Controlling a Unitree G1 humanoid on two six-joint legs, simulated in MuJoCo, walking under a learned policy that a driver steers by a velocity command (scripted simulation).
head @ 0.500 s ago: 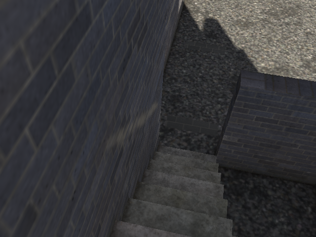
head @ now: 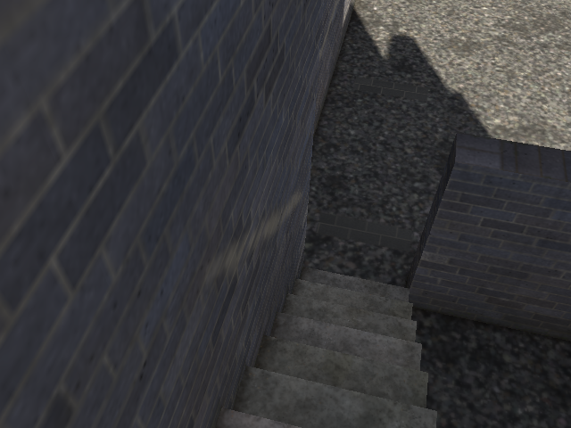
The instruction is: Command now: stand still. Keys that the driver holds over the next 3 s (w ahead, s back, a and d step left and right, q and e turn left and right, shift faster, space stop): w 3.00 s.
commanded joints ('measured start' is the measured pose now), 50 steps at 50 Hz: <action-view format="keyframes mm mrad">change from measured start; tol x32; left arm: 1 3 102 26 -44 -1 -11 -5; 50 110 10 1 11 61 44 -60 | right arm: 1 11 -93 -22 -42 0 -7 -6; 50 319 -108 -49 308 81 57 -181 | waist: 1 -7 31 -85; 50 -85 109 -118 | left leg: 1 -14 57 -38 -87 229 32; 50 186 108 0 -168 280 -55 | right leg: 1 91 -69 100 -76 403 48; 24 175 -31 156 -203 419 49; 28 258 -167 232 -173 1104 9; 32 199 -125 207 -253 800 19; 34 117 11 93 -220 97 64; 37 150 -134 270 -325 501 4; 41 86 -9 139 -289 -45 19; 48 131 -14 151 -217 321 14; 50 180 -156 247 -228 877 22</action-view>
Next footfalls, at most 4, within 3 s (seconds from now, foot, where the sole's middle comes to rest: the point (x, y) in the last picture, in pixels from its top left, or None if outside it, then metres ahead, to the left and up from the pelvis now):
none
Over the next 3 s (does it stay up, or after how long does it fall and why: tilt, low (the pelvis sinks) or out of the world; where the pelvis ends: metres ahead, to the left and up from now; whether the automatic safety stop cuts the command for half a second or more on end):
stays up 0.01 -0.03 0.00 its command is cut before an obstacle from the start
